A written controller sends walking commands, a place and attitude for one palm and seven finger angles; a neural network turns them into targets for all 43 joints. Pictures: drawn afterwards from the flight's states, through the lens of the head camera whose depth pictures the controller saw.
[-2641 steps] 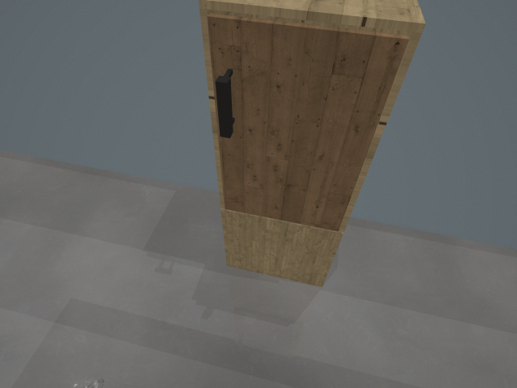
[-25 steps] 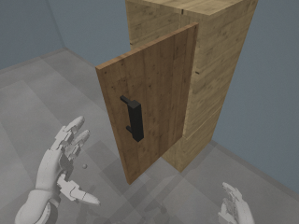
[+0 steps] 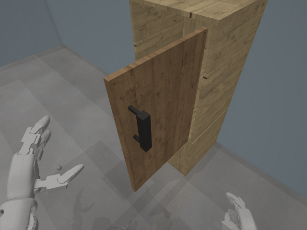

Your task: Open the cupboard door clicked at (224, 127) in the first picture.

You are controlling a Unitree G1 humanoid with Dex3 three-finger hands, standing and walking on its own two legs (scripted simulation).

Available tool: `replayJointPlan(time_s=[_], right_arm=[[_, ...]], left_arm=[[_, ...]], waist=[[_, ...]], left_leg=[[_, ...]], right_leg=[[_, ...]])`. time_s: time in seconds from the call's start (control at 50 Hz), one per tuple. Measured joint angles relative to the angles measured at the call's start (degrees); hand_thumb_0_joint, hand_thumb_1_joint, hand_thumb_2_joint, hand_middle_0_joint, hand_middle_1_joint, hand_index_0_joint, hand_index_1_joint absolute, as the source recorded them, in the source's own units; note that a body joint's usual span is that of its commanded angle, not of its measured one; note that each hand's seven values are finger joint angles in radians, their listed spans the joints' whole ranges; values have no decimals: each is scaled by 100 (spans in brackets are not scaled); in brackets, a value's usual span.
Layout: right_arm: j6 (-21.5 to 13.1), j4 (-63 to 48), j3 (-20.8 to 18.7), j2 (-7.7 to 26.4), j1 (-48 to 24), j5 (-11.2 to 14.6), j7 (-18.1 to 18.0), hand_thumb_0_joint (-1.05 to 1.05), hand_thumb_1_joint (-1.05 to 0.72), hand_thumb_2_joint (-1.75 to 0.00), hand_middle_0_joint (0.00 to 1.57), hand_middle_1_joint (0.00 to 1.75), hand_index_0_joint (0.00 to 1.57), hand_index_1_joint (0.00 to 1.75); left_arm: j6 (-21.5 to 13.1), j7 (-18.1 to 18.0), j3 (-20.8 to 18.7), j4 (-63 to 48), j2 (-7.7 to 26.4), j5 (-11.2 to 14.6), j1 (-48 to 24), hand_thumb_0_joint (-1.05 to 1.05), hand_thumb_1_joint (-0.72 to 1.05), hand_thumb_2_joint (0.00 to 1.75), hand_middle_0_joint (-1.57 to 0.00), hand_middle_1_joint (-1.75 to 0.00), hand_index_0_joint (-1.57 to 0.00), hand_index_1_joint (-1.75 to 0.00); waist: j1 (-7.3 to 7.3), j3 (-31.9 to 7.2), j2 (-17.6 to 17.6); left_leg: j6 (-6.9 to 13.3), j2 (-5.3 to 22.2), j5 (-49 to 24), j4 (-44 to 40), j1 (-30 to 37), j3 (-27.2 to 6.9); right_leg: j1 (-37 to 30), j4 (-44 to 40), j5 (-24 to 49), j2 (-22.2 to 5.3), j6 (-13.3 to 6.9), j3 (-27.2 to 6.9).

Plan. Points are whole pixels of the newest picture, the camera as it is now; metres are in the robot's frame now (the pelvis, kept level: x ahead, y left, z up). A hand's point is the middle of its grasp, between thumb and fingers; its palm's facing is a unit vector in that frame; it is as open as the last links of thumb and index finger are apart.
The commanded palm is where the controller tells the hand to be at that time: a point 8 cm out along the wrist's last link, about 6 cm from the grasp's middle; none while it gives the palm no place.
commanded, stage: draw the hand back to the body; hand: left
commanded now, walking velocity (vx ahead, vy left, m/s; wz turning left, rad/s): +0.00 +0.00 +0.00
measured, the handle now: (139, 128) +0.36 +0.09 +0.08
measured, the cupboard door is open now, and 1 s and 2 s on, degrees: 90 90 90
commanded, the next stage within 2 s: step back with the hand held close in 0.64 s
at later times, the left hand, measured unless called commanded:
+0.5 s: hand (46, 159) +0.21 +0.25 +0.14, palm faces +0.44 -0.81 -0.39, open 7.6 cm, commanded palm +0.16 +0.29 +0.16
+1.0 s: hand (42, 162) +0.20 +0.25 +0.15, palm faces +0.34 -0.79 -0.51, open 7.4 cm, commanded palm +0.14 +0.29 +0.17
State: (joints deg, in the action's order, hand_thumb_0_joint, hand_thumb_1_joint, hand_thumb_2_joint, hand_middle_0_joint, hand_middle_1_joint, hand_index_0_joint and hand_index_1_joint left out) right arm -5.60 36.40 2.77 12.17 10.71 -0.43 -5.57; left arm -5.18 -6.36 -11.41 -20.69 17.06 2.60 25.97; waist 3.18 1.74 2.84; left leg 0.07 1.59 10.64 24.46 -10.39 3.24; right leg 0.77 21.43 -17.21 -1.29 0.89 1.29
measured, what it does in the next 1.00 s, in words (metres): stands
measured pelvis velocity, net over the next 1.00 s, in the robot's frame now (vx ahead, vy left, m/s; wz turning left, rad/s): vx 0.00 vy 0.00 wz -0.02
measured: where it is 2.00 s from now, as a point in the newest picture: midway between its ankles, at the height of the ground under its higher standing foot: outside the picture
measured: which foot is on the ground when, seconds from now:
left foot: down 0.00-1.00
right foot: down 0.00-1.00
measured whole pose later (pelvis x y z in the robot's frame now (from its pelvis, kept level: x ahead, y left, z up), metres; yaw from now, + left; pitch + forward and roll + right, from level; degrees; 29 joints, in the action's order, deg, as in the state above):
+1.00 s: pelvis +0.00 +0.00 +0.00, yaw -1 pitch +0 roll -1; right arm 1.4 32.5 -0.4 13.9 8.3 0.9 -5.3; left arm -7.8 -5.3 -21.4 -25.6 22.3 3.4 31.3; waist 1.3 1.5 4.1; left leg -0.3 3.2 10.7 26.4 -16.1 3.4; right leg 6.1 22.0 -16.3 0.2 0.7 0.8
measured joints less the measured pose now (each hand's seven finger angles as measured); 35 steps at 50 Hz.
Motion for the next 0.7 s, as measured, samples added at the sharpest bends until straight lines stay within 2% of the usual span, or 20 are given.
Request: replayJointPlan(time_s=[0.28, 0.38, 0.5, 0.7], right_arm=[[133, 1, -145, 49, -42, 33, 41, 1, -91, -90, 20, 30, 20, 30], [151, 4, -174, 77, -56, 32, 53, 1, -91, -90, 20, 30, 20, 30], [178, 15, -187, 70, -59, 22, 50, 1, -91, -90, 20, 30, 20, 30], [181, 28, -191, 47, -60, 23, 34, 1, -91, -90, 20, 30, 20, 30]], left_arm=[[23, -22, -683, -26, 221, 72, 2, 0, 63, 78, -20, -30, -20, -30], [25, -34, -780, 13, 195, 90, -42, 1, 77, 84, -20, -30, -20, -30], [56, -4, -673, 14, 129, 79, -18, 1, 85, 88, -20, -30, -20, -30], [21, 10, -702, 14, 156, 99, -7, 1, 88, 89, -21, -30, -21, -30]], waist=[[43, -61, -7], [64, -66, 19], [68, -80, 19], [57, -59, 42]], left_leg=[[-25, 20, 76, -64, 109, 40], [-41, 28, 68, -92, 115, 24], [-68, 46, 51, -122, 123, -2], [-115, 100, 33, -137, 151, -33]], right_leg=[[-134, -160, -8, 16, -13, -38], [-142, -181, -10, 28, -29, -23], [-150, -196, -12, 51, -57, -1], [-190, -226, 7, 111, -105, 21]])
